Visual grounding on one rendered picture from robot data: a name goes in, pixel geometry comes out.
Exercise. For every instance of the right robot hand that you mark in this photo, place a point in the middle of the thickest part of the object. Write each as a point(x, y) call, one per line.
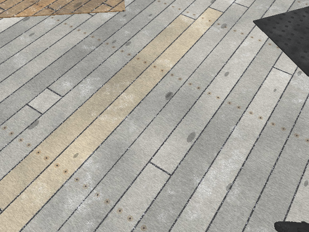
point(291, 226)

